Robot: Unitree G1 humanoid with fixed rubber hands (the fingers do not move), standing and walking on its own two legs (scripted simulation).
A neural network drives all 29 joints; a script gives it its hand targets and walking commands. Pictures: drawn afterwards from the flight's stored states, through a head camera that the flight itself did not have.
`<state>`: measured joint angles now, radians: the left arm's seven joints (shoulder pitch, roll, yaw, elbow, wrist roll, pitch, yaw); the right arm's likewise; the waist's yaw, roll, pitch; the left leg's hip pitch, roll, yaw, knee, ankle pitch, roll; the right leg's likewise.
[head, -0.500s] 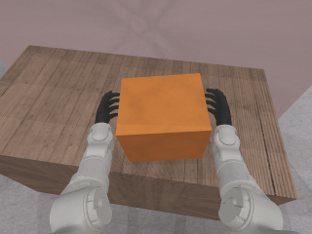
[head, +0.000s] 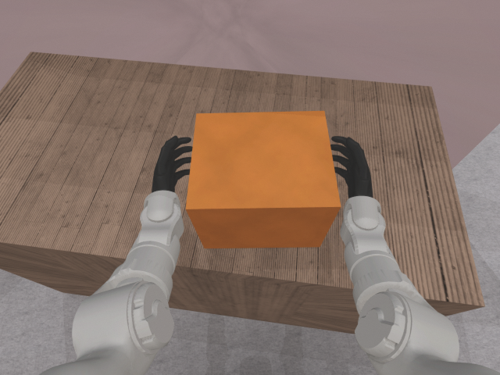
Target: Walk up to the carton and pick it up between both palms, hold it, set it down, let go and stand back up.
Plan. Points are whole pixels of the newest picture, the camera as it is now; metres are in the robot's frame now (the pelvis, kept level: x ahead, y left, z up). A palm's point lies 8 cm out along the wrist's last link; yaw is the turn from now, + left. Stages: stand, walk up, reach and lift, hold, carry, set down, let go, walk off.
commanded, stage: set down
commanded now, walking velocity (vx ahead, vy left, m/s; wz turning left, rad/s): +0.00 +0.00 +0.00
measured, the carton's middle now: (261, 183) +0.46 -0.01 -0.04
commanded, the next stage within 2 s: none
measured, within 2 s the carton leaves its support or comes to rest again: neither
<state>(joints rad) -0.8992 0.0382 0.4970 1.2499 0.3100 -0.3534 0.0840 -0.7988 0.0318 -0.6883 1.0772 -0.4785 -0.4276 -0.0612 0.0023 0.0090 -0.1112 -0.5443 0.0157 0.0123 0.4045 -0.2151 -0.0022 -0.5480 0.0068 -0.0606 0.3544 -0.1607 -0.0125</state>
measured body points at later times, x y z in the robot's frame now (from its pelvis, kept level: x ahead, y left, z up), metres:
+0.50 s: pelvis +0.00 +0.00 +0.00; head +0.12 +0.01 +0.43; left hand +0.45 +0.15 +0.01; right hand +0.43 -0.17 +0.01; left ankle -0.04 +0.12 -0.74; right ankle -0.02 -0.11 -0.74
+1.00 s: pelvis +0.00 +0.00 +0.00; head +0.13 +0.01 +0.43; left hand +0.45 +0.15 +0.01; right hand +0.43 -0.17 +0.01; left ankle -0.04 +0.12 -0.74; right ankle -0.02 -0.11 -0.74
